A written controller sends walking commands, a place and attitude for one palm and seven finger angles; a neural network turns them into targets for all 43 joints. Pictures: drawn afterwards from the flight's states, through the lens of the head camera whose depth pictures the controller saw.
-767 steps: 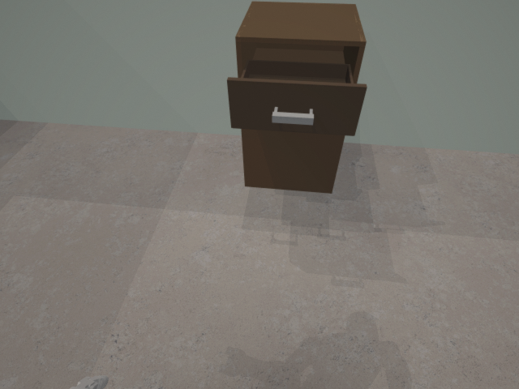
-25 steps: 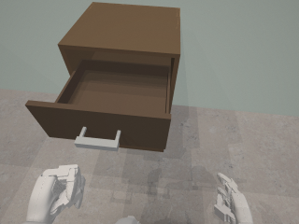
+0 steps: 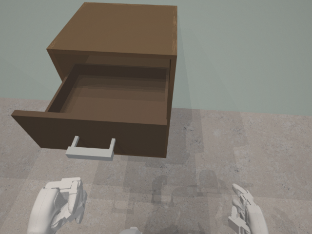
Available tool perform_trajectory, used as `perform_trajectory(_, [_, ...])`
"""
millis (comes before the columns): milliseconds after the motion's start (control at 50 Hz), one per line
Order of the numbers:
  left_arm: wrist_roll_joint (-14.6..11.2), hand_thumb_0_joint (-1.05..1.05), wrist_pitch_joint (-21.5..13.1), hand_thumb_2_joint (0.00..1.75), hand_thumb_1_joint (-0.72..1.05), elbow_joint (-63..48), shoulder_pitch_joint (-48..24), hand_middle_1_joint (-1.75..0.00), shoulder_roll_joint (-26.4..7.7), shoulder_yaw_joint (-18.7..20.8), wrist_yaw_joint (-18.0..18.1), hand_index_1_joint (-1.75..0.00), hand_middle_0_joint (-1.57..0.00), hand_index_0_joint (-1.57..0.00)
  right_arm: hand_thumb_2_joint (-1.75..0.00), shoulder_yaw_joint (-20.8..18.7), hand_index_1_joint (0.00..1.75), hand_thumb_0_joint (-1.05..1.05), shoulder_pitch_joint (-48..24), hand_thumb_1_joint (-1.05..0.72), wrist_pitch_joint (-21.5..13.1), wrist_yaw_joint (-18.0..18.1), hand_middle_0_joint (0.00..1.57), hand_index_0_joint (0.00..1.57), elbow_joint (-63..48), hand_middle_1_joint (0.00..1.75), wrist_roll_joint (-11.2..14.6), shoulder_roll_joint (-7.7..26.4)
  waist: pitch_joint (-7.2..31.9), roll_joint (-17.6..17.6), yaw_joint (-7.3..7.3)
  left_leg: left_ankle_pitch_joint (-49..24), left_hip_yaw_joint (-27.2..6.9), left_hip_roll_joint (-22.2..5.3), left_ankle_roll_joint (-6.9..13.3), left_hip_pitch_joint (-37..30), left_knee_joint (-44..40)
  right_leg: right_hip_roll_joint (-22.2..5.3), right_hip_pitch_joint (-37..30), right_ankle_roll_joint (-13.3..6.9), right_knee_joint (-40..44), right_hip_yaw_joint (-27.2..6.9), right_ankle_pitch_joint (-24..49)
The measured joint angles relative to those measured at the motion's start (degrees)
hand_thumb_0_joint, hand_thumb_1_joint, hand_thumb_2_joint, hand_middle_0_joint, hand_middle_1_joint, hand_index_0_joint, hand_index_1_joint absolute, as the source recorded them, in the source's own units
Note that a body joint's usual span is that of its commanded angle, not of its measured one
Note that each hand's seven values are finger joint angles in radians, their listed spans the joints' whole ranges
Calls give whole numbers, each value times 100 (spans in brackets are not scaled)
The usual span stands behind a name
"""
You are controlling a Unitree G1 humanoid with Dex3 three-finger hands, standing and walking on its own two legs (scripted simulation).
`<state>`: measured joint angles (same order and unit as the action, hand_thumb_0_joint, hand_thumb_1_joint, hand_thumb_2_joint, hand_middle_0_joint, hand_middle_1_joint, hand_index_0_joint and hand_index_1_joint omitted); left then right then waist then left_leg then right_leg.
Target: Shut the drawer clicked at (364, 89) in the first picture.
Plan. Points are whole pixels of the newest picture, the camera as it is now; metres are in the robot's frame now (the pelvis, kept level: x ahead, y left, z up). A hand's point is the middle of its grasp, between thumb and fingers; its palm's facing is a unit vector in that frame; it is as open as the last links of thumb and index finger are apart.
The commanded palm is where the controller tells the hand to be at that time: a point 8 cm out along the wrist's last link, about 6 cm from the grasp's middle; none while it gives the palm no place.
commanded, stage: bring the fist close to the handle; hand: left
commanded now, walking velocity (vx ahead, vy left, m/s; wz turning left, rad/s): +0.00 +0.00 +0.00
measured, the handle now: (92, 147) +0.36 +0.22 -0.02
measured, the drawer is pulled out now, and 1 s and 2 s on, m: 0.30 0.30 0.27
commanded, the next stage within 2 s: push the drawer shut in 1.30 s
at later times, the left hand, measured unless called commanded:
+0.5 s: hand (90, 188) +0.23 +0.18 +0.02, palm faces +0.00 -1.00 -0.07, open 3.3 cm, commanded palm +0.20 +0.24 +0.02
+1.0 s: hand (99, 180) +0.26 +0.17 -0.03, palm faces -0.07 -1.00 -0.03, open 3.3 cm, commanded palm +0.24 +0.23 -0.02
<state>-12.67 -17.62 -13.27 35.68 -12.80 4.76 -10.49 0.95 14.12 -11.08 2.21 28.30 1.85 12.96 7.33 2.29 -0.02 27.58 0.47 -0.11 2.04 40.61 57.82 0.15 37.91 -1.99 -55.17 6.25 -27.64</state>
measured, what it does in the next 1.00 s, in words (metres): lowers itself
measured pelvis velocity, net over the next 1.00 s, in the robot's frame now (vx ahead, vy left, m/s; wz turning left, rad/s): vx -0.02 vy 0.00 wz -0.02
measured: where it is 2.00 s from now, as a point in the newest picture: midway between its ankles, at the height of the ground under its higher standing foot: outside the picture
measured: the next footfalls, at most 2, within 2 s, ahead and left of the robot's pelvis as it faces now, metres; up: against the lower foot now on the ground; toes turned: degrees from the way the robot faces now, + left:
none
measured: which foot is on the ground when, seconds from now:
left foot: down 0.00-1.00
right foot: down 0.00-1.00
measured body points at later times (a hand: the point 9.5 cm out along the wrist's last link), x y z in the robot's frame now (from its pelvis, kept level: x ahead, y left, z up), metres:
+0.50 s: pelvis +0.00 -0.02 -0.02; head +0.07 -0.02 +0.42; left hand +0.22 +0.23 +0.02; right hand +0.17 -0.27 -0.11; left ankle +0.01 +0.09 -0.68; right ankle +0.00 -0.10 -0.68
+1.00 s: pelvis -0.02 +0.00 -0.06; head +0.08 +0.01 +0.38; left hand +0.26 +0.23 -0.02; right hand +0.15 -0.24 -0.15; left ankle +0.01 +0.09 -0.68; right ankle +0.00 -0.10 -0.68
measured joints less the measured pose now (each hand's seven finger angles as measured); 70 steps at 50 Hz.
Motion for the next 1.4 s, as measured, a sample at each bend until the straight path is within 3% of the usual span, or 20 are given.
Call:
perform_trajectory(140, [-183, 1, -485, 90, 90, 539, -482, -160, -26, 355, -204, -160, -140, -140, -90, 6, 30, 1, -159, -90, -80, 19, 21, 20, 118, 30, -35, 49, -11, -26, -20, 71, -136, -44, -98, 380, 281, 39, 333, -105, -255, 136, -104])
perform_trajectory(260, [-234, 1, -440, 90, 90, 952, -907, -160, -64, 339, -515, -160, -140, -140, -90, -10, 30, 1, -212, -90, -86, 45, 21, 20, 229, 30, -32, 86, 3, -2, 30, 138, -160, -77, -143, 628, 464, 64, 591, -153, -454, 160, -183])
perform_trajectory(460, [-326, 1, -583, 90, 90, 1641, -1468, -160, -99, 686, -493, -160, -140, -140, -90, -71, 30, 1, -172, -91, 35, 57, 21, 20, 384, 30, -49, 90, 63, -28, 106, 208, -97, -114, -177, 913, 640, 85, 937, -182, -699, 98, -263])
perform_trajectory(620, [-342, 1, -800, 90, 90, 2015, -1777, -160, -107, 624, -685, -160, -140, -140, -90, -99, 30, 1, -208, -91, 18, 47, 21, 20, 454, 30, -69, 167, 66, -28, 117, 286, -71, -114, -131, 1301, 940, 69, 1323, -157, -983, 79, -323])
perform_trajectory(740, [-309, 1, -953, 90, 90, 2219, -2148, -160, -90, 624, -597, -160, -140, -140, -90, -80, 30, 1, -275, -91, 42, 9, 21, 20, 455, 30, -99, 151, 105, -72, 114, 350, -40, -105, -83, 1657, 1218, 44, 1681, -125, -1256, 55, -374])
perform_trajectory(980, [-134, 2, -812, 90, 90, 2378, -2752, -160, -70, 359, -358, -160, -140, -140, -90, 17, 30, 1, -335, -91, 197, -82, 21, 21, 332, 30, -147, 146, 168, -43, 134, 421, 6, -61, 32, 2223, 1617, -23, 2223, -30, -1619, 21, -418])
perform_trajectory(1200, [102, 1, -643, 90, 90, 2051, -2467, -160, 25, 93, 126, -160, -140, -140, -90, 53, 30, 1, -227, -90, 528, -165, 21, 21, 133, 30, -141, 119, 251, -19, 112, 412, 72, -30, 94, 2139, 1527, -50, 2154, 34, -1539, -47, -398])
perform_trajectory(1400, [193, 1, -784, 90, 90, 1923, -2425, -160, 4, -24, 189, -160, -140, -140, -90, 30, 30, 1, -289, -91, 622, -136, 21, 21, 108, 30, -155, 133, 235, -58, 102, 455, 14, -36, 65, 2175, 1590, -40, 2164, 7, -1578, 7, -445])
